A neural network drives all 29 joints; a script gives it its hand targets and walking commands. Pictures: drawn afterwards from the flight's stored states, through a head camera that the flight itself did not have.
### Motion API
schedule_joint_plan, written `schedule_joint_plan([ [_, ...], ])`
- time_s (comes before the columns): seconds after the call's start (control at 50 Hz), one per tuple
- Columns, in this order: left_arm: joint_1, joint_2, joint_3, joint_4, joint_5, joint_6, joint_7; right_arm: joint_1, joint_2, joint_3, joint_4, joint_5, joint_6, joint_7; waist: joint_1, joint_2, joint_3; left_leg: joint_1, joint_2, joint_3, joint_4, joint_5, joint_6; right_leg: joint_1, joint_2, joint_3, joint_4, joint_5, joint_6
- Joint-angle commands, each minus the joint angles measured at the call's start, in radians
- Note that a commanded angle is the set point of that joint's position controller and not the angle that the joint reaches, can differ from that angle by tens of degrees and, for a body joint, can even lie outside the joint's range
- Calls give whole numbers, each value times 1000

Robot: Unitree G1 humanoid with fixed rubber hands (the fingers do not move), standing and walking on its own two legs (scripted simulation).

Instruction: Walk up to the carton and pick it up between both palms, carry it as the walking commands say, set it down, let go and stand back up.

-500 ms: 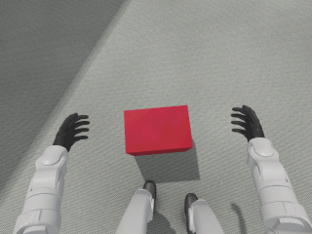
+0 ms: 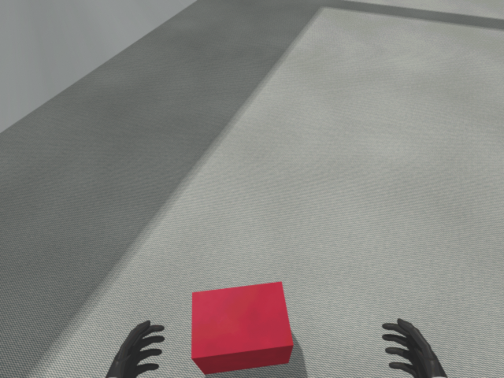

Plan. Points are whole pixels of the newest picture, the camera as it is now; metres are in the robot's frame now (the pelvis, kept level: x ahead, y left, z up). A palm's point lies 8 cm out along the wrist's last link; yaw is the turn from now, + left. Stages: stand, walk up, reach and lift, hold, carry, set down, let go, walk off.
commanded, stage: let go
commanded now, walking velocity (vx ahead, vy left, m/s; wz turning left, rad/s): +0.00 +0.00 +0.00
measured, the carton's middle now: (242, 329) +0.39 +0.09 -0.65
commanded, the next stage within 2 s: stand in 0.42 s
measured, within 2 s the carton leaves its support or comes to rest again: neither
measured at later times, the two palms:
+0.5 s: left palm out of the picture +0.15 +0.26 -0.07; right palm out of the picture +0.15 -0.24 -0.07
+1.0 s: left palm out of the picture +0.13 +0.31 -0.10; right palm out of the picture +0.11 -0.28 -0.08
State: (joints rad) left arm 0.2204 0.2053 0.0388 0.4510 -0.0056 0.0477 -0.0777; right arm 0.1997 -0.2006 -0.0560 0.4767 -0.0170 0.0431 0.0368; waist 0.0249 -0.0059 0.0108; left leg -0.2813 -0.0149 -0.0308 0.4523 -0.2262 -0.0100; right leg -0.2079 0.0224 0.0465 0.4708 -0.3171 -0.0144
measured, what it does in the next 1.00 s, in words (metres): stands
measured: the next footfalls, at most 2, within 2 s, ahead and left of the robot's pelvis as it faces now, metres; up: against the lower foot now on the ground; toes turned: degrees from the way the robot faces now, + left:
none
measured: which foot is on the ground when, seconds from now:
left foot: down 0.00-1.00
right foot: down 0.00-1.00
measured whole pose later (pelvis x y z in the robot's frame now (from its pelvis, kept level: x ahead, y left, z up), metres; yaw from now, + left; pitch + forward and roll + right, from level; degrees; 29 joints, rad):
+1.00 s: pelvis +0.01 +0.02 +0.00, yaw -2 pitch -1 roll +0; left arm 0.20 0.37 0.02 0.78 0.03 0.01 0.03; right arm 0.14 -0.33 -0.03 0.88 -0.03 0.00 -0.02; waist -0.01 -0.05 0.00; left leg -0.18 -0.02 0.00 0.45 -0.25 0.02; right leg -0.10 0.01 0.07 0.42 -0.31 0.01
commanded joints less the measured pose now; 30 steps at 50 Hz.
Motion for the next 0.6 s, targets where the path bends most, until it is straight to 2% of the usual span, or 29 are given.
schedule_joint_plan([
  [0.0, -7, 104, 33, -88, 4, 4, 3, -19, -69, -13, -114, 5, 3, 4, 0, -42, -60, 249, -49, 32, -27, 252, 1, -43, -10, -2, -135, 279, 37],
  [0.1, -16, 110, 34, -101, 10, 42, 1, -10, -68, -8, -130, 10, 38, 12, -2, -37, 7, 280, -60, 42, -38, 209, 8, -18, -14, 1, -155, 266, 37],
  [0.22, -22, 119, 32, -123, 14, 76, 1, -5, -73, -8, -137, 10, 64, 12, -7, -33, 25, 305, -61, 42, -29, 219, 9, -5, -9, -4, -139, 289, 38],
  [0.3, -39, 120, 41, -150, 21, 124, 24, -11, -84, -4, -110, 18, 51, 3, -8, -8, 0, 289, -59, 31, -19, 231, -7, -2, -5, -11, -115, 307, 34],
  [0.4, -45, 117, 39, -153, 18, 161, 44, 6, -105, 3, -100, 15, 43, -7, -25, -12, -4, 263, -52, 24, -6, 221, -24, 8, 2, -22, -85, 301, 34],
  [0.42, -58, 242, 61, -31, 37, 85, 85, -35, -213, -35, 61, -40, 20, -44, -18, -89, 21, 115, 47, -16, -4, 171, -18, -37, -45, 2, -82, 158, 51],
  [0.46, -43, 221, 54, -5, 47, 28, 96, -21, -231, -32, 87, -44, -4, -54, -33, -56, 19, 90, 53, -30, -27, 66, -4, -25, -55, 44, -100, 43, 40],
  [0.48, -45, 219, 51, 9, 49, 11, 95, -31, -226, -29, 109, -42, -15, -53, -31, -35, 14, 80, 56, -39, -38, 32, 1, -18, -56, 50, -99, 25, 33],
  [0.52, -45, 219, 50, 40, 49, -12, 92, -63, -225, -26, 141, -35, -31, -50, -22, 1, -19, 76, 65, -55, -48, 44, 10, 13, -56, 45, -81, 73, 28],
  [0.58, -40, 236, 51, 81, 47, -29, 92, -78, -229, -23, 183, -29, -44, -49, -21, 7, -53, 100, 74, -55, -36, 158, 14, 43, -66, 52, -73, 177, 32],
])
